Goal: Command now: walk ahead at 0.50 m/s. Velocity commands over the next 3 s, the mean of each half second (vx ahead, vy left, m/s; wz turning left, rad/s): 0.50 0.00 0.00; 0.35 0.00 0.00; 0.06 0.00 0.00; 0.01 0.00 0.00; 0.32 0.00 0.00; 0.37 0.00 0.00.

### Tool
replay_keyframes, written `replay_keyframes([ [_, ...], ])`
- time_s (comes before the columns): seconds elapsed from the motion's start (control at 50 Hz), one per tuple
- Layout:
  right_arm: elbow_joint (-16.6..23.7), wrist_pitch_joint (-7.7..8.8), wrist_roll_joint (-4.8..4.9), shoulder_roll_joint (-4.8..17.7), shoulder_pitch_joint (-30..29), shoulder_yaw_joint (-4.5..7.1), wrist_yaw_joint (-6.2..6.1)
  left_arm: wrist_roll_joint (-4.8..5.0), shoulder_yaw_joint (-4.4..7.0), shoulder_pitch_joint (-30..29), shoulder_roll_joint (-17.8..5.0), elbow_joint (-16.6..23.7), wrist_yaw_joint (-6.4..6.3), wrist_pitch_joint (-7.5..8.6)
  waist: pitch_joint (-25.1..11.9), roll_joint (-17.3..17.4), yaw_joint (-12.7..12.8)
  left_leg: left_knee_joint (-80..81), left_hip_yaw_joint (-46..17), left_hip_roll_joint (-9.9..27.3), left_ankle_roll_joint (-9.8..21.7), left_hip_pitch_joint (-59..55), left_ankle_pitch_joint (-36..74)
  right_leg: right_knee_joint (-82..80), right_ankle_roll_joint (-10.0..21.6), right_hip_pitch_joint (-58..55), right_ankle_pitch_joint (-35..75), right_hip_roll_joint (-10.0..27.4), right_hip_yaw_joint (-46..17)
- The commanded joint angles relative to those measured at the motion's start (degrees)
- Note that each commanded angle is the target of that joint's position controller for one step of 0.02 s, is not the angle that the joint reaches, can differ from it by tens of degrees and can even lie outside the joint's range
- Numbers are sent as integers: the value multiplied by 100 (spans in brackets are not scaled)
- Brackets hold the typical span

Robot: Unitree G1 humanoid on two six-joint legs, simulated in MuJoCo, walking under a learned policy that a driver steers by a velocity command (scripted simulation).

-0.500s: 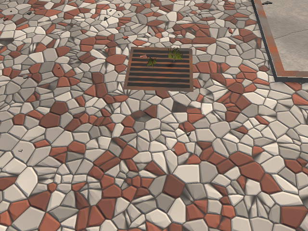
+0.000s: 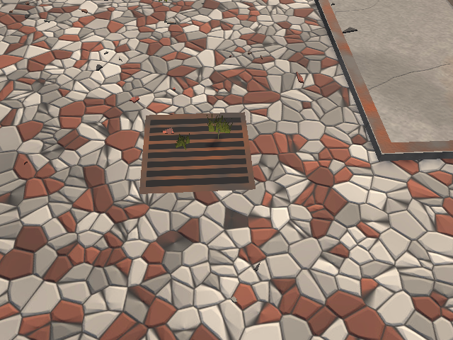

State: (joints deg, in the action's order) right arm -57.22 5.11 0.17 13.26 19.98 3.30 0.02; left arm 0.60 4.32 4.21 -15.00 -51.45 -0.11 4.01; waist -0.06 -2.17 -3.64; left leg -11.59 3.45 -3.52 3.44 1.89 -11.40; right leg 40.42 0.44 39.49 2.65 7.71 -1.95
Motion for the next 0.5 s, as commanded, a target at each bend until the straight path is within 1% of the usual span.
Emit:
replay_keyframes([
  [0.02,165,34,47,942,152,177,-47,32,-30,-692,-188,436,78,78,431,536,-43,496,-645,1493,766,198,1179,-621,2,-129,383,-185,211],
  [0.06,62,-29,59,968,330,196,-54,53,-54,-959,-215,560,150,107,527,540,-109,310,-659,1670,765,-229,1308,-868,72,4,151,-237,211],
  [0.08,27,-61,68,995,366,212,-65,60,-57,-1032,-244,618,187,126,546,565,-92,191,-688,1772,741,-430,1450,-964,134,28,-28,-255,196],
  [0.12,8,-118,84,1069,300,251,-89,72,-27,-911,-377,649,243,161,449,661,75,-115,-707,1912,642,-712,2046,-1121,285,-260,-450,-350,236],
  [0.14,35,-140,87,1125,184,269,-97,67,26,-631,-502,592,248,174,262,752,261,-428,-658,1893,572,-755,2855,-1159,375,-746,-648,-497,352],
  [0.16,69,-169,101,1130,32,268,-101,46,121,-28,-664,422,236,180,-105,784,615,-1108,-492,1735,464,-669,3800,-1266,502,-1633,-638,-704,537],
  [0.18,119,-187,79,978,-10,207,-104,19,270,985,-958,101,195,174,-737,653,1029,-2285,-262,1411,289,-124,3852,-1171,692,-3108,-483,-674,473],
  [0.2,260,-172,-20,706,205,105,-105,-69,384,1945,-1397,-93,135,153,-1603,-184,1172,-4278,11,925,32,1442,1969,-1129,1170,-5024,-705,572,-1166],
  [0.22,232,-26,0,79,745,-77,-41,-42,368,2075,-1531,-170,180,141,-2197,-1534,832,-5838,-486,-45,-197,3271,-2107,-2002,1917,-6304,-1655,1532,-3765],
  [0.24,249,99,141,707,277,66,0,25,217,1876,-1018,-123,179,152,-1792,-954,988,-6451,-1070,297,-93,3917,-2168,-2253,1671,-6057,-2258,1321,-3668],
  [0.26,405,181,239,907,-229,117,18,31,152,1395,-807,-21,157,168,-1025,-681,918,-6437,-902,588,-1,4202,-1646,-2346,1430,-5280,-1982,1148,-2792],
  [0.28,442,201,216,874,-487,123,-24,-28,111,970,-709,69,158,178,-637,-171,740,-6156,-765,876,12,3980,-1090,-2508,1312,-4435,-1510,953,-2209],
  [0.3,443,162,143,847,-580,169,-58,-93,66,716,-548,103,174,195,-330,-77,572,-5834,-739,1048,-5,3714,-774,-2681,1264,-3741,-1016,777,-1772],
  [0.32,412,84,122,757,-441,182,-60,-144,17,621,-412,91,186,211,-290,-174,387,-5657,-786,1175,-2,3369,-571,-2850,1230,-3353,-832,648,-1487],
  [0.34,392,11,117,619,-342,172,-65,-135,14,645,-405,59,194,225,-265,-232,309,-5475,-776,1217,-24,3202,-499,-3003,1260,-3149,-764,601,-1333],
  [0.36,395,-46,107,535,-334,165,-73,-103,25,712,-462,14,181,240,-187,-214,267,-5270,-743,1261,-64,3195,-451,-3129,1300,-3007,-674,573,-1168],
  [0.4,516,-102,59,543,-667,175,-92,-92,63,886,-648,-65,113,252,18,-114,286,-4769,-697,1301,-184,3518,-14,-3330,1345,-2942,-485,559,-931],
  [0.44,653,-103,12,555,-1069,184,-86,-81,77,1083,-724,-135,41,226,138,-48,379,-4128,-674,1296,-295,3843,609,-3408,1301,-3085,-269,516,-730],
  [0.5,793,-63,21,449,-1576,145,-27,-47,61,1295,-725,-208,-12,189,233,-100,517,-3105,-519,1143,-331,3717,1505,-3428,1113,-3145,-101,289,-282],
])
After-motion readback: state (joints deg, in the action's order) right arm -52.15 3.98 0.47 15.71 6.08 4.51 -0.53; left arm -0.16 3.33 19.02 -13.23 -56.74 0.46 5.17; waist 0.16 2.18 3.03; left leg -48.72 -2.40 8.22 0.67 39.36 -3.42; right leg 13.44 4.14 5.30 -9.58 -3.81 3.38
